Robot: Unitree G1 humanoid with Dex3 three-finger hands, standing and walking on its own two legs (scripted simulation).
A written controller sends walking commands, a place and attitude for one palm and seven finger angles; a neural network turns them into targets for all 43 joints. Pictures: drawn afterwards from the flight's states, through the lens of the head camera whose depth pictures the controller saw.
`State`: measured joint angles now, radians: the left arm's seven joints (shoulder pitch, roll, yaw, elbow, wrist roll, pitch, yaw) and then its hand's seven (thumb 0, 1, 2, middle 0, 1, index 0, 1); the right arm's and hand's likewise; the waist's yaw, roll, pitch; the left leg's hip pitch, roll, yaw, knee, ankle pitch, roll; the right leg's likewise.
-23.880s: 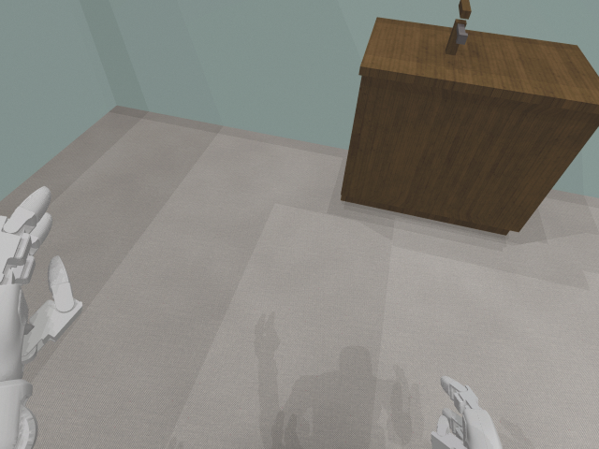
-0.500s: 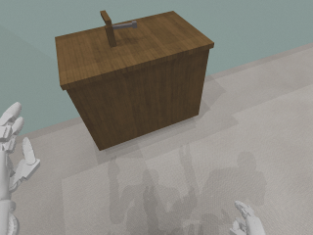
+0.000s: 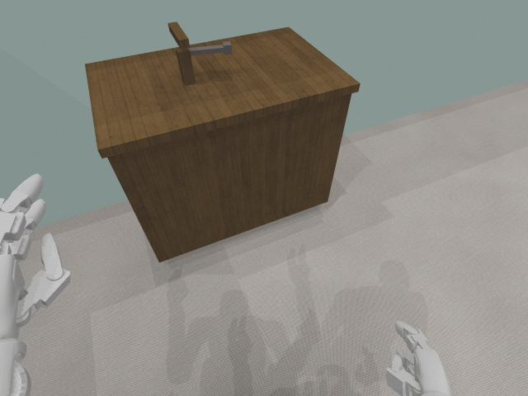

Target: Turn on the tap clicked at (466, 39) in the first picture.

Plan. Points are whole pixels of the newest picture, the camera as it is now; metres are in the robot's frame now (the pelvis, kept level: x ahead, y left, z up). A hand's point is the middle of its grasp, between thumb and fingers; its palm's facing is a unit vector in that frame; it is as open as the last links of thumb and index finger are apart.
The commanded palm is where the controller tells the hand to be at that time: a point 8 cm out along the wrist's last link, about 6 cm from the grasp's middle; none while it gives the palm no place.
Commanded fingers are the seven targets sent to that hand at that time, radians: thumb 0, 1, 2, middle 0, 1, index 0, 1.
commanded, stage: stop stepping back and stand still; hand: left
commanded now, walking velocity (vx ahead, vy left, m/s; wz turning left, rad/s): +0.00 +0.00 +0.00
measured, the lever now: (227, 48) +1.06 +0.20 +0.04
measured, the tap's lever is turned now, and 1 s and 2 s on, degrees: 79 79 79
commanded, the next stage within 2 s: stand and check the lever's angle in 0.60 s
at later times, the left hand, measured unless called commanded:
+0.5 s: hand (26, 288) +0.19 +0.28 +0.16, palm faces +0.40 -0.84 -0.37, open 7.4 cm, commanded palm +0.14 +0.31 +0.18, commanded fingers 0.00 0.90 0.90 -0.20 -0.30 -0.20 -0.30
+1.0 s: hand (33, 286) +0.20 +0.27 +0.15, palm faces +0.40 -0.84 -0.37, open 7.4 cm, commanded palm +0.14 +0.31 +0.18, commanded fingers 0.00 0.90 0.90 -0.20 -0.30 -0.20 -0.30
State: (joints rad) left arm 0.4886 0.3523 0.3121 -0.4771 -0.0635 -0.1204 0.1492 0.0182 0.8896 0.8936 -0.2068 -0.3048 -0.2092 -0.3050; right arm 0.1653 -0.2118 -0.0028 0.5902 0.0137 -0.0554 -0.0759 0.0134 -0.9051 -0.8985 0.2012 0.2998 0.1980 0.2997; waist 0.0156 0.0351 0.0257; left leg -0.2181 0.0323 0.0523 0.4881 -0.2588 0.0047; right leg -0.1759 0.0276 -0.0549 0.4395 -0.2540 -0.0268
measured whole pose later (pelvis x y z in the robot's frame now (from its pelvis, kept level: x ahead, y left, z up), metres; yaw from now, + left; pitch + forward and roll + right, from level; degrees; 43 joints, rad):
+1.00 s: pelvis -0.01 +0.03 +0.00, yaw +0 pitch +0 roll -1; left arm 0.47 0.34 0.30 -0.45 -0.05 -0.13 0.15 0.02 0.89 0.89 -0.20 -0.30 -0.21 -0.30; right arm 0.17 -0.20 0.01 0.61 0.00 -0.07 -0.08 0.01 -0.90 -0.90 0.20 0.30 0.20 0.30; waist 0.02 0.03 0.01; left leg -0.23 0.00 0.06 0.45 -0.22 0.04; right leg -0.18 0.00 -0.05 0.37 -0.19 0.01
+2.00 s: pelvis -0.01 +0.03 +0.00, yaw +0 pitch +0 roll -1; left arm 0.46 0.34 0.30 -0.44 -0.05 -0.12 0.16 0.02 0.89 0.89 -0.20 -0.30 -0.21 -0.30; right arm 0.17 -0.21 0.01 0.60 0.00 -0.06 -0.08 0.01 -0.90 -0.90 0.20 0.30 0.20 0.30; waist 0.02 0.03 0.01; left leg -0.23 0.00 0.06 0.43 -0.21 0.04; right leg -0.17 0.00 -0.05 0.36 -0.19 0.01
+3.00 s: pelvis -0.01 +0.02 +0.00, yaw +1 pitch +0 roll -1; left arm 0.47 0.34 0.30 -0.44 -0.05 -0.12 0.15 0.02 0.89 0.89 -0.20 -0.30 -0.21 -0.30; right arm 0.18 -0.21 0.01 0.61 0.00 -0.06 -0.08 0.01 -0.90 -0.90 0.20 0.30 0.20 0.30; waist 0.02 0.04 0.00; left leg -0.22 0.01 0.05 0.43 -0.21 0.03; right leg -0.16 0.01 -0.06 0.35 -0.19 0.00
